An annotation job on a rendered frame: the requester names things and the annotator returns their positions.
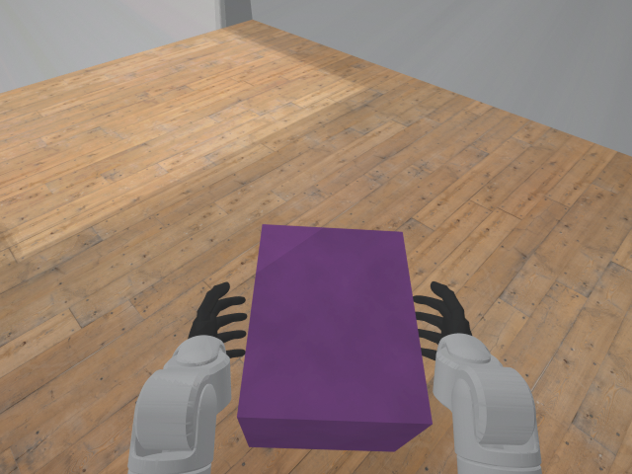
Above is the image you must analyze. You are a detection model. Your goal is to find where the robot left forearm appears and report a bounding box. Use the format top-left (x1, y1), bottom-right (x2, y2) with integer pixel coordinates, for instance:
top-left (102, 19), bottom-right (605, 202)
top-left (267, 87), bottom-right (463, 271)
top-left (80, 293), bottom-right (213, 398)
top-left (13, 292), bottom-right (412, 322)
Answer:
top-left (127, 335), bottom-right (231, 474)

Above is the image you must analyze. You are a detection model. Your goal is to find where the robot right forearm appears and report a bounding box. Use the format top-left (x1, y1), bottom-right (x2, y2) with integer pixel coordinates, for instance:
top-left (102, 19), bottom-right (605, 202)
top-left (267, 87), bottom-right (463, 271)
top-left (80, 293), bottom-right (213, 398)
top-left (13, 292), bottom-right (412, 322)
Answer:
top-left (433, 334), bottom-right (542, 474)

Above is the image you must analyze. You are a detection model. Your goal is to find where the carton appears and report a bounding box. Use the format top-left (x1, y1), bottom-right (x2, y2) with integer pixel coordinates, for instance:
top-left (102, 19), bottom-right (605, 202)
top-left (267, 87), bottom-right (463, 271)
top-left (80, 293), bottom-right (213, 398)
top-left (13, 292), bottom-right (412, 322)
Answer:
top-left (237, 224), bottom-right (433, 452)

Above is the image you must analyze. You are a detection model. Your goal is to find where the robot right hand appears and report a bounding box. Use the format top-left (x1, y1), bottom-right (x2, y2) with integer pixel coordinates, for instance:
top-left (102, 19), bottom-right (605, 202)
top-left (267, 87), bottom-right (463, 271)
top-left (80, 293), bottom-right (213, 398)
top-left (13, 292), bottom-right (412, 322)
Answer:
top-left (413, 281), bottom-right (472, 360)

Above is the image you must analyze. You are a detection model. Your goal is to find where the robot left hand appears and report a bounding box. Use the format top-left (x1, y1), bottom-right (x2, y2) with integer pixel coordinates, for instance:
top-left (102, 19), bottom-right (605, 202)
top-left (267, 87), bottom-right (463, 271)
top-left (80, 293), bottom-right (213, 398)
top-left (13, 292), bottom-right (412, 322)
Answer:
top-left (188, 282), bottom-right (247, 358)

